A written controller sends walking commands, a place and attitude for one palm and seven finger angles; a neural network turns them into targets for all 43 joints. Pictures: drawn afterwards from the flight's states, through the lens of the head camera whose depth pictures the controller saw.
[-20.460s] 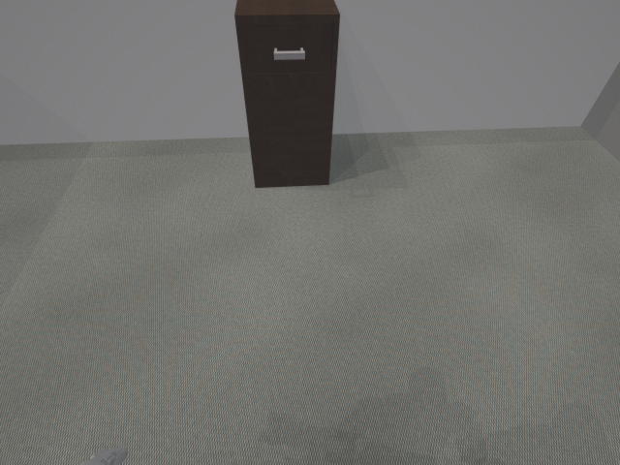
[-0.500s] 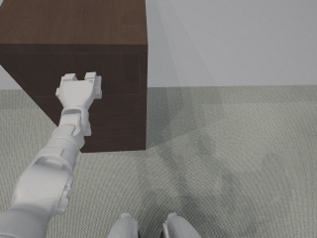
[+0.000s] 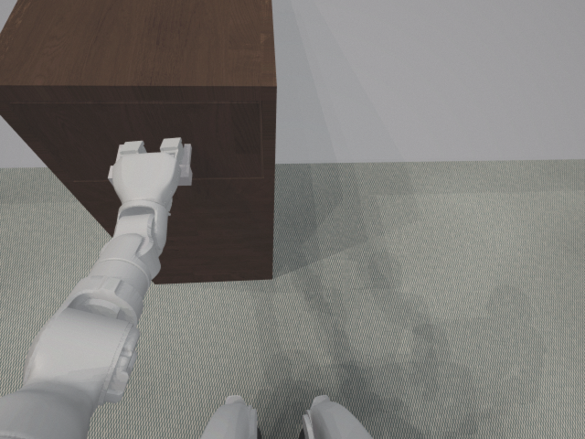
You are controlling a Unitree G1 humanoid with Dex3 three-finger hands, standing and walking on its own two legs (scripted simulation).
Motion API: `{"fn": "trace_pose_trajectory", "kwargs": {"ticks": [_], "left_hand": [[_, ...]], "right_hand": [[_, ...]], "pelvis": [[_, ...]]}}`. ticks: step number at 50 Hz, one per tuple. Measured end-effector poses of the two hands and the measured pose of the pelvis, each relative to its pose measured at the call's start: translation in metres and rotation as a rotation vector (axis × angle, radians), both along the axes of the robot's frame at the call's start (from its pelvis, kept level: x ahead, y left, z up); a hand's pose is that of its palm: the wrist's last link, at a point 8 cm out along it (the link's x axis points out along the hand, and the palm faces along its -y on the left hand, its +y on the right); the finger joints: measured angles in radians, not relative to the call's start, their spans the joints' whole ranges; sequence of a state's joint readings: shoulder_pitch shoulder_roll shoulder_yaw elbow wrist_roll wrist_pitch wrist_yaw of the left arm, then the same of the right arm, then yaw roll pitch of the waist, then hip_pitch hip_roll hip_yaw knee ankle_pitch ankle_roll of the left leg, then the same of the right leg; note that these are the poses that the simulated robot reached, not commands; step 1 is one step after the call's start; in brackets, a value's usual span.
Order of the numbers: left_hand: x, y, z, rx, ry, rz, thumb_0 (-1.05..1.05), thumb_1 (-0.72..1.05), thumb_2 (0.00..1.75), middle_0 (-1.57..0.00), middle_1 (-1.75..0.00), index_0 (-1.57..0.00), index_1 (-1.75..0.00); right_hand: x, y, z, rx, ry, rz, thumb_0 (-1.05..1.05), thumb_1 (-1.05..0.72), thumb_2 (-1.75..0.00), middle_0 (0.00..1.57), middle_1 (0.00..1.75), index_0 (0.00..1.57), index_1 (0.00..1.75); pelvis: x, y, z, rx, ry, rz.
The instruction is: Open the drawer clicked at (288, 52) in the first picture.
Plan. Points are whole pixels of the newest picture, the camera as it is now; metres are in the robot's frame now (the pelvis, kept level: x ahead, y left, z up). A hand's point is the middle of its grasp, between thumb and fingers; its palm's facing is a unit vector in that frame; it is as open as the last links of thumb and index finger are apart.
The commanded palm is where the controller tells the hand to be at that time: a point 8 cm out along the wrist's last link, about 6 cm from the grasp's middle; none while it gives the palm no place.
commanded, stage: close the thumb around the handle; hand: left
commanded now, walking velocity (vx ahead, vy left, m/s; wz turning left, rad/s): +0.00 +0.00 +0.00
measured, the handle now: (153, 163) +0.53 +0.18 -0.01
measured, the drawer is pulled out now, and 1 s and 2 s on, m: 0.00 0.06 0.19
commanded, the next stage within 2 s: pull the drawer open in 0.20 s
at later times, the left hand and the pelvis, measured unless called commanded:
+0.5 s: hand (159, 204) +0.47 +0.17 -0.03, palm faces -0.05 -0.05 -1.00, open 5.7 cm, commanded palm +0.43 +0.17 +0.03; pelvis +0.01 +0.00 +0.01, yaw -1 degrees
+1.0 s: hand (154, 236) +0.41 +0.17 -0.03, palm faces -0.03 -0.06 -1.00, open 5.7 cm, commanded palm +0.38 +0.18 +0.03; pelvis +0.01 +0.00 +0.01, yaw +0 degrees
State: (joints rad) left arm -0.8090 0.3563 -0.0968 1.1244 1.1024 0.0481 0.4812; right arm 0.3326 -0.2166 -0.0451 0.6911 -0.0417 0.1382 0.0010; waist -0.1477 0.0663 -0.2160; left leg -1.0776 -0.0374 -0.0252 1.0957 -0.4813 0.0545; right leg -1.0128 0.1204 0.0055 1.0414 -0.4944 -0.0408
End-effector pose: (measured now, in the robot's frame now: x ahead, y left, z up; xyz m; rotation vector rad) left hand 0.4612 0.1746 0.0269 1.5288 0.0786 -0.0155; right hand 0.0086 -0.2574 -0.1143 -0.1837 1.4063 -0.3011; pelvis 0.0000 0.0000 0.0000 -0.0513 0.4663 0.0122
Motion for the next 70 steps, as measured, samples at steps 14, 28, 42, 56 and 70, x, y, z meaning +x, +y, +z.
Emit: {"fn": "trace_pose_trajectory", "kwargs": {"ticks": [14, 28, 42, 56, 70], "left_hand": [[-0.004, 0.001, 0.000, 0.000, -0.015, -0.008, 0.00, 0.70, 0.80, -0.36, -1.34, -0.38, -1.33], [-0.021, 0.002, 0.000, -0.017, -0.009, -0.009, 0.01, 0.71, 0.78, -0.34, -1.35, -0.39, -1.32], [-0.054, 0.003, -0.002, -0.019, -0.033, -0.015, 0.00, 0.71, 0.82, -0.33, -1.35, -0.39, -1.32], [-0.081, 0.003, -0.002, -0.018, -0.032, -0.013, 0.00, 0.71, 0.82, -0.32, -1.35, -0.39, -1.33], [-0.126, 0.004, -0.002, -0.027, -0.043, -0.006, 0.01, 0.71, 0.83, -0.31, -1.35, -0.40, -1.33]], "right_hand": [[0.005, -0.002, 0.001, 0.001, -0.006, -0.001, 0.00, -0.91, -0.90, 0.20, 0.30, 0.21, 0.30], [0.022, 0.000, 0.006, 0.018, -0.039, -0.001, 0.00, -0.91, -0.90, 0.20, 0.30, 0.21, 0.30], [0.067, 0.001, 0.009, 0.029, -0.131, 0.053, 0.00, -0.91, -0.90, 0.20, 0.30, 0.21, 0.30], [0.083, 0.002, 0.013, 0.038, -0.187, 0.071, 0.00, -0.91, -0.90, 0.20, 0.30, 0.20, 0.30], [0.095, 0.005, 0.017, 0.058, -0.236, 0.088, 0.00, -0.91, -0.90, 0.20, 0.30, 0.20, 0.30]], "pelvis": [[0.003, -0.001, 0.001, 0.004, -0.005, -0.006], [0.011, 0.001, 0.010, 0.010, -0.028, -0.022], [0.013, -0.001, 0.013, 0.017, -0.062, -0.013], [0.010, -0.003, 0.016, 0.022, -0.089, -0.013], [0.009, -0.003, 0.020, 0.027, -0.129, -0.016]]}}
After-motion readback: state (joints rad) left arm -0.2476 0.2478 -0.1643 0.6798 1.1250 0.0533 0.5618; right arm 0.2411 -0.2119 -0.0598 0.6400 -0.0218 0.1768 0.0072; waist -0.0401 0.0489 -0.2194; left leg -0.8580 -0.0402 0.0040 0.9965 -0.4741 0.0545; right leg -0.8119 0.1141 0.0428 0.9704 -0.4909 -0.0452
